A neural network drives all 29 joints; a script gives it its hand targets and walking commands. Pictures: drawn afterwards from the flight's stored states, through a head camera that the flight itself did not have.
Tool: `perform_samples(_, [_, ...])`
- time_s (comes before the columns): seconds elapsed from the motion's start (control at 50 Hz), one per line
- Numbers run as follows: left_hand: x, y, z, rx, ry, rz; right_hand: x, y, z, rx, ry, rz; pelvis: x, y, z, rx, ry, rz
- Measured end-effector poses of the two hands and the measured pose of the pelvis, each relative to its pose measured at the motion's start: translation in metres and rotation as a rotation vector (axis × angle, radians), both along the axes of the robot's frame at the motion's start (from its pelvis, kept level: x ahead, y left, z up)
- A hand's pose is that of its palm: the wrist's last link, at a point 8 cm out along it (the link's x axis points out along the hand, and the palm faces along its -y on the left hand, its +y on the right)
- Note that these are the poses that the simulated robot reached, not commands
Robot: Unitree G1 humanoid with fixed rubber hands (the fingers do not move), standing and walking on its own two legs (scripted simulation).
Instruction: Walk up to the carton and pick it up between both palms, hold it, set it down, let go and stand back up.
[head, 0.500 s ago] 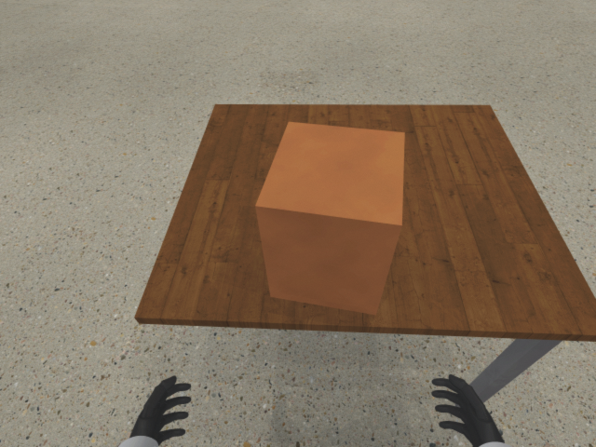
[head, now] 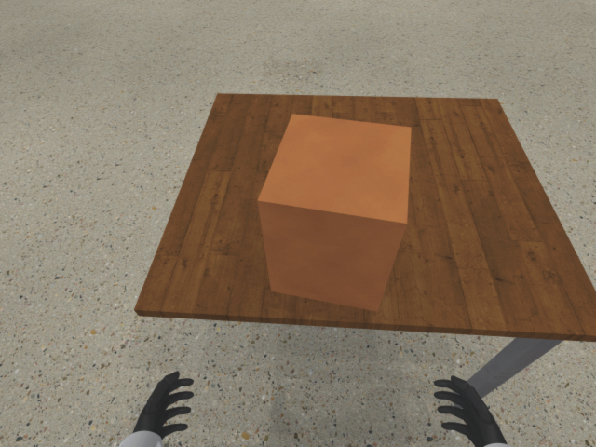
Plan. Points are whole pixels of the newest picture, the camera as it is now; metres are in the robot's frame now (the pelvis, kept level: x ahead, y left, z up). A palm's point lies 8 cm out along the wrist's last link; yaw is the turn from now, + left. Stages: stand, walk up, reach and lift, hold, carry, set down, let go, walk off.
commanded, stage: let go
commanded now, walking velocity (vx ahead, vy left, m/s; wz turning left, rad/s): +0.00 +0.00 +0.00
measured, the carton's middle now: (336, 215) +0.48 -0.04 -0.01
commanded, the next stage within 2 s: stand in 0.06 s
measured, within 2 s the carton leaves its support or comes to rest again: neither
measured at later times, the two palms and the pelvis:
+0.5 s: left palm out of the picture +0.09 +0.31 -0.09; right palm out of the picture +0.10 -0.29 -0.10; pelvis +0.00 +0.01 +0.00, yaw +0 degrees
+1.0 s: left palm out of the picture +0.05 +0.32 -0.11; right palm out of the picture +0.06 -0.28 -0.12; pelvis -0.02 +0.02 +0.00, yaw +0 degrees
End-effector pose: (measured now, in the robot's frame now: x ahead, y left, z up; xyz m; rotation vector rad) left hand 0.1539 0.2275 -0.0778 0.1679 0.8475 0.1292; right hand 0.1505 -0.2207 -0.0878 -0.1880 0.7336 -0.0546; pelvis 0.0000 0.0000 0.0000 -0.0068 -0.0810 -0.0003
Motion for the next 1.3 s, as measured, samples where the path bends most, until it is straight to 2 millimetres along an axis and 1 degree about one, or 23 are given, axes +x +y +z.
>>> perform_samples(0.12, [-0.002, 0.002, 0.001, 0.003, -0.002, -0.005, 0.001, 0.002, 0.000, 0.002, -0.001, 0.000, 0.002, 0.002, 0.000, -0.001, -0.007, 0.000])
perform_samples(0.16, [-0.004, 0.009, -0.001, 0.032, -0.009, -0.021, -0.001, -0.002, -0.003, -0.021, 0.037, 0.005, 0.003, 0.003, -0.001, 0.002, 0.015, 0.001])
perform_samples(0.22, [-0.012, 0.031, -0.004, 0.089, 0.011, -0.017, -0.009, -0.021, -0.008, -0.075, 0.110, -0.018, 0.003, 0.003, -0.003, 0.005, 0.030, 0.007])
perform_samples(0.32, [-0.033, 0.066, -0.007, 0.166, 0.071, 0.004, -0.024, -0.054, -0.008, -0.157, 0.185, -0.052, 0.003, 0.004, -0.004, 0.006, 0.047, 0.006])
perform_samples(0.38, [-0.045, 0.077, -0.010, 0.184, 0.112, 0.008, -0.033, -0.066, -0.009, -0.182, 0.219, -0.063, 0.002, 0.006, -0.004, 0.006, 0.054, 0.004])
perform_samples(0.42, [-0.051, 0.080, -0.011, 0.187, 0.137, 0.008, -0.039, -0.069, -0.010, -0.187, 0.240, -0.067, 0.001, 0.007, -0.004, 0.006, 0.054, 0.003])
perform_samples(0.52, [-0.063, 0.082, -0.017, 0.185, 0.182, 0.001, -0.050, -0.067, -0.016, -0.179, 0.283, -0.067, -0.002, 0.009, -0.004, 0.007, 0.050, 0.002])
perform_samples(0.72, [-0.074, 0.083, -0.024, 0.172, 0.232, -0.007, -0.073, -0.055, -0.025, -0.156, 0.350, -0.066, -0.011, 0.014, -0.002, 0.006, 0.037, 0.000])
perform_samples(0.9, [-0.091, 0.091, -0.028, 0.167, 0.292, 0.012, -0.092, -0.056, -0.028, -0.165, 0.400, -0.081, -0.017, 0.019, -0.001, 0.008, 0.031, -0.002])
perform_samples(0.98, [-0.098, 0.094, -0.029, 0.170, 0.308, 0.020, -0.094, -0.057, -0.028, -0.168, 0.408, -0.088, -0.019, 0.020, 0.000, 0.009, 0.027, -0.002])
perform_samples(1.1, [-0.105, 0.099, -0.030, 0.175, 0.330, 0.027, -0.093, -0.057, -0.026, -0.174, 0.404, -0.094, -0.023, 0.021, 0.000, 0.010, 0.024, -0.005])
perform_samples(1.3, [-0.111, 0.098, -0.031, 0.175, 0.354, 0.029, -0.094, -0.058, -0.027, -0.174, 0.419, -0.098, -0.023, 0.022, 0.001, 0.011, 0.027, -0.004])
